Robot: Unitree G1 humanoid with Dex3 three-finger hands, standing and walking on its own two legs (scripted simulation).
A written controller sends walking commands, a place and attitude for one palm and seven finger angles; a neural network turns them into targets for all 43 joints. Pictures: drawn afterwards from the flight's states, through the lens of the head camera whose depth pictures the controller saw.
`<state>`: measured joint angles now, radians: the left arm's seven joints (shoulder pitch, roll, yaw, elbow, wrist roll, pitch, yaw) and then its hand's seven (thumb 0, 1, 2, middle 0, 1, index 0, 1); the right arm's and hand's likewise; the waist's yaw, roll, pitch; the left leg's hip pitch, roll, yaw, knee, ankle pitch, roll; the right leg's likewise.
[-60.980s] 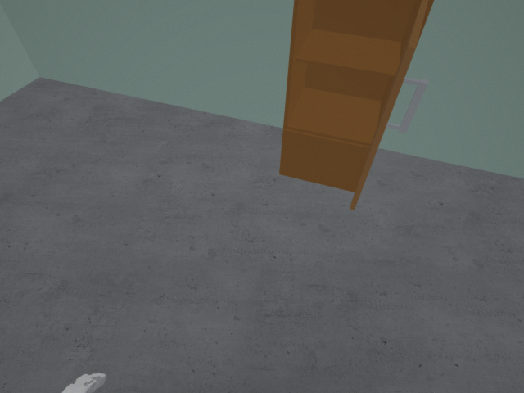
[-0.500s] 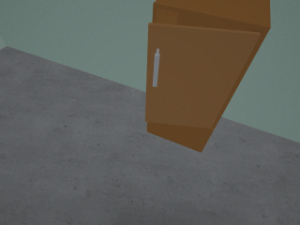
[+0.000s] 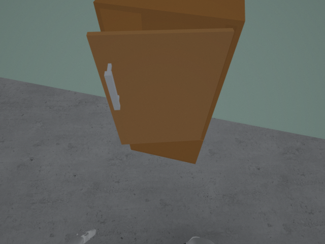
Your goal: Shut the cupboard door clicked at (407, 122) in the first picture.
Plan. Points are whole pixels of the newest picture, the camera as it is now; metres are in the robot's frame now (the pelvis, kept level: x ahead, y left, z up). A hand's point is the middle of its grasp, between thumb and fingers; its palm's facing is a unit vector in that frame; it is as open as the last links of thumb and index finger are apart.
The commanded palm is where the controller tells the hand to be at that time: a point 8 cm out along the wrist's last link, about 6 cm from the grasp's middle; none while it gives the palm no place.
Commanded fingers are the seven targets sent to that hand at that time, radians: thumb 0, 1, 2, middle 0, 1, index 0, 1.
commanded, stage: take the last steps up to it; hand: left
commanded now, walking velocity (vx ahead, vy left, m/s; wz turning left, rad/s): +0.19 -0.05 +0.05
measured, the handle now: (113, 88) +0.57 +0.17 +0.01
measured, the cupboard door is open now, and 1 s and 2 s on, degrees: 18 18 18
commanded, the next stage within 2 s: come to a stop and stand still in 0.10 s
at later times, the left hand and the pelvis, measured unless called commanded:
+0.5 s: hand out of the picture +0.12 +0.15 -0.16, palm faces +0.06 -0.98 -0.18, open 7.3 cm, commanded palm none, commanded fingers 0.00 0.90 0.90 -0.20 -0.30 -0.20 -0.30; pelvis +0.12 -0.02 +0.02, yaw +1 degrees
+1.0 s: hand out of the picture +0.13 +0.19 -0.16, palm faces +0.01 -0.98 -0.18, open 7.4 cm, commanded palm none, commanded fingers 0.00 0.90 0.90 -0.20 -0.30 -0.20 -0.30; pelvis +0.09 +0.01 +0.02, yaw +0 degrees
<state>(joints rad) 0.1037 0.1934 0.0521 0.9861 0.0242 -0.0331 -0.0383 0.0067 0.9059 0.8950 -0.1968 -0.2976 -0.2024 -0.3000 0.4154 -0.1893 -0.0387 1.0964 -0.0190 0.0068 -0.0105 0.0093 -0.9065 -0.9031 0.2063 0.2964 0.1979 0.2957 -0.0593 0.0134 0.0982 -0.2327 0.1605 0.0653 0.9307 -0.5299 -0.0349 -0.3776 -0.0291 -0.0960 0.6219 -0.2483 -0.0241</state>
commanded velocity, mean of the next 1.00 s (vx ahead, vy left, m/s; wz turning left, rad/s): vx -0.07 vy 0.01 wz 0.01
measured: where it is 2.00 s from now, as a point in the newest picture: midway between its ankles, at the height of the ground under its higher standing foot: outside the picture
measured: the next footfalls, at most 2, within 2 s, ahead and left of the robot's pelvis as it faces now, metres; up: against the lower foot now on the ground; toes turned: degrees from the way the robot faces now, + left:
left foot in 0.26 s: +0.15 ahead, +0.11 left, +0.00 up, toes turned +2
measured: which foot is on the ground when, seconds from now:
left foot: up 0.00-0.24, down 0.26-1.00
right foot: down 0.00-1.00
